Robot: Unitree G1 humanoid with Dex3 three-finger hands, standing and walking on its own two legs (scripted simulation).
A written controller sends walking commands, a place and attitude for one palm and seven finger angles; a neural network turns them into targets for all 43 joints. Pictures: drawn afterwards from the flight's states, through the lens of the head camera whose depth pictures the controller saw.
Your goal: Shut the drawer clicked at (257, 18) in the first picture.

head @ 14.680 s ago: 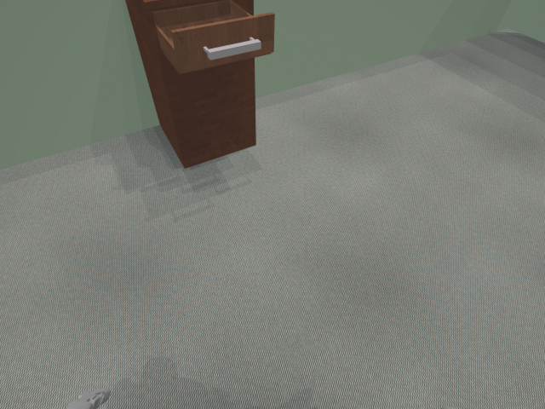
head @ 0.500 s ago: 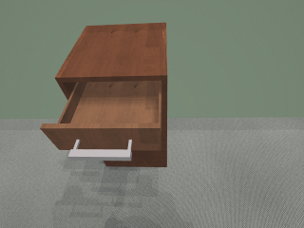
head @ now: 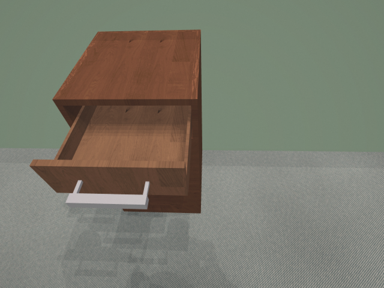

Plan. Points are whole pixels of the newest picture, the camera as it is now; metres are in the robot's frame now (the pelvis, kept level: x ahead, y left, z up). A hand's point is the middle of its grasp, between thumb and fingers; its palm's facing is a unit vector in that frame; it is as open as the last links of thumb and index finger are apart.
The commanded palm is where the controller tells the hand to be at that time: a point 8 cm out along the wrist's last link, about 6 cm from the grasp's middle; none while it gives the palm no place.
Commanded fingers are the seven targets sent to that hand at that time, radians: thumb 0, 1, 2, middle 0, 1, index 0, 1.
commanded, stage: come to a stop and stand still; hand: left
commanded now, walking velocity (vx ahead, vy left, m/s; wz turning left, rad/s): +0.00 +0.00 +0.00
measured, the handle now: (110, 192) +0.35 +0.24 -0.06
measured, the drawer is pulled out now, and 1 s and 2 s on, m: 0.22 0.22 0.22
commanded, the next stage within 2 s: look again from close up in 0.20 s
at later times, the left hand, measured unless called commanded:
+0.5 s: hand out of the picture -0.02 +0.17 -0.17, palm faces +0.01 -0.98 -0.19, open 7.3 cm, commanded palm none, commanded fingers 0.00 0.90 0.90 -0.20 -0.30 -0.20 -0.30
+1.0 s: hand out of the picture +0.11 +0.22 -0.09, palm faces +0.23 -0.95 -0.23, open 7.1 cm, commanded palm +0.08 +0.24 -0.06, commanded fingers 0.00 0.90 0.90 -0.36 -0.47 -0.36 -0.47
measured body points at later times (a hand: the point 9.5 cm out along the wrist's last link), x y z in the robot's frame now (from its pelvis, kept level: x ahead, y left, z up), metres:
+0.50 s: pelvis -0.01 +0.00 +0.00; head +0.02 -0.01 +0.45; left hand -0.02 +0.22 -0.15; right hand -0.05 -0.21 -0.16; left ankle -0.06 +0.14 -0.74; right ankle +0.02 -0.09 -0.74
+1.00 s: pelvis -0.01 +0.02 -0.01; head +0.00 +0.00 +0.44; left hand +0.10 +0.26 -0.07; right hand +0.03 -0.22 -0.15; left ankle -0.06 +0.14 -0.74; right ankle +0.02 -0.09 -0.74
